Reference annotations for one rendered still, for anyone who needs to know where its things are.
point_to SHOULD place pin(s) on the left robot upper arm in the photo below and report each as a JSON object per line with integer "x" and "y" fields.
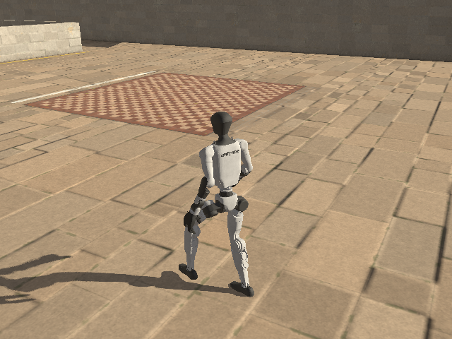
{"x": 207, "y": 164}

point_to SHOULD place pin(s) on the robot left hand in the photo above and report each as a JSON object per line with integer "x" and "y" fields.
{"x": 189, "y": 221}

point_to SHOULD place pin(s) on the robot right forearm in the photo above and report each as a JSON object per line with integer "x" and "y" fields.
{"x": 243, "y": 175}

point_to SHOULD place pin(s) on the right robot upper arm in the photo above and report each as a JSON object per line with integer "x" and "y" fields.
{"x": 245, "y": 156}

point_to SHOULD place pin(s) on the robot left forearm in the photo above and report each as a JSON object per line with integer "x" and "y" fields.
{"x": 200, "y": 198}

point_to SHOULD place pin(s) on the humanoid robot torso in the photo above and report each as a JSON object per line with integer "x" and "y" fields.
{"x": 226, "y": 172}

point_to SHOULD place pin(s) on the right robot thigh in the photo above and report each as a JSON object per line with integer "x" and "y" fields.
{"x": 234, "y": 224}

